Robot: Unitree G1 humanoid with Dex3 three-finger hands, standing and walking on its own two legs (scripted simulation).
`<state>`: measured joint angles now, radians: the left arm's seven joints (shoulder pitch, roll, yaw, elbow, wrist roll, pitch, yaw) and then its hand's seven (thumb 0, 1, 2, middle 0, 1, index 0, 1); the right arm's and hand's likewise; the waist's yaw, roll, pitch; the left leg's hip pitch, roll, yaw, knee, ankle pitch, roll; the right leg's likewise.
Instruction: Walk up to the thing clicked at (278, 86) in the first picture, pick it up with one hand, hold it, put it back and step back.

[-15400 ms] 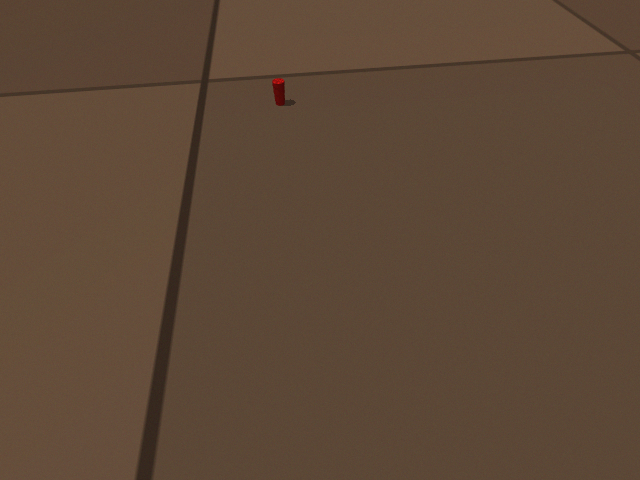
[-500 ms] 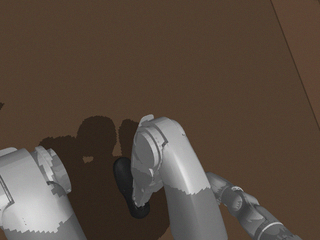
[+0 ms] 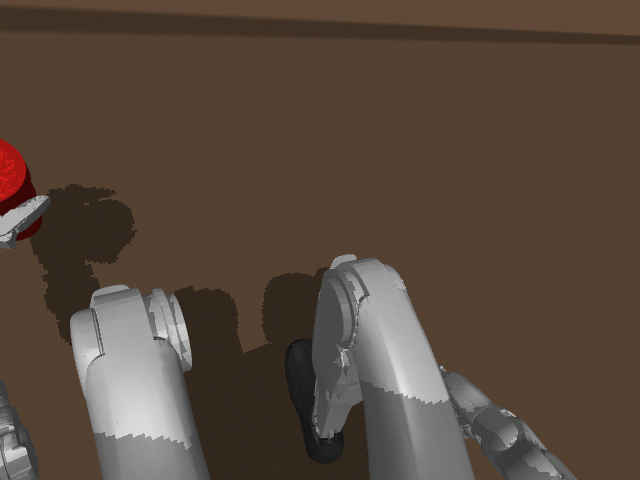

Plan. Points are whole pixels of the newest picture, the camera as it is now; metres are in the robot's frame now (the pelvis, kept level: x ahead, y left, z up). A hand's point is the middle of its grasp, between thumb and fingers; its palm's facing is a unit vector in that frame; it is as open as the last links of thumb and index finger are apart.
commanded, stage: settle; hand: left
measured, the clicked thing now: out of the picture +0.43 +0.30 -0.14
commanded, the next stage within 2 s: lift in 1.28 s
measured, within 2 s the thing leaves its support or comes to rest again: neither
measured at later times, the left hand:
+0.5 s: hand out of the picture +0.43 +0.30 -0.02, palm faces +0.30 -0.95 -0.07, open 10.1 cm
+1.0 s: hand out of the picture +0.44 +0.29 +0.01, palm faces +0.30 -0.95 -0.06, open 10.1 cm
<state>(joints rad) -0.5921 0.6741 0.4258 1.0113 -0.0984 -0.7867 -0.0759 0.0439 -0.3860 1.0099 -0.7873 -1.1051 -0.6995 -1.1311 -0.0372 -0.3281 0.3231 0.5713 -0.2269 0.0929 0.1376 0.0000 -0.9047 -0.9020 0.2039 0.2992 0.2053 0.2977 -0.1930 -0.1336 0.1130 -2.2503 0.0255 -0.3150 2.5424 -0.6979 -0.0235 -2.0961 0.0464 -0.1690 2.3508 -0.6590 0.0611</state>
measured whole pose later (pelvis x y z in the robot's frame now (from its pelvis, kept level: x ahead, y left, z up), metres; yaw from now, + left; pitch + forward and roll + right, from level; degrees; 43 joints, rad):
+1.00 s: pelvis +0.01 -0.02 +0.05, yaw +7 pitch +32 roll -7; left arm -0.65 0.48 0.45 0.92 -0.10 -0.58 -0.18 0.04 -0.42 1.05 -0.81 -1.09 -0.73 -1.11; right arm 0.08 -0.29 0.08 0.63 -0.09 0.07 0.06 0.00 -0.91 -0.90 0.20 0.30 0.20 0.30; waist -0.14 -0.02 -0.09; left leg -2.19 0.04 -0.16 2.32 -0.69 -0.04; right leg -2.11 0.00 -0.06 2.25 -0.70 0.03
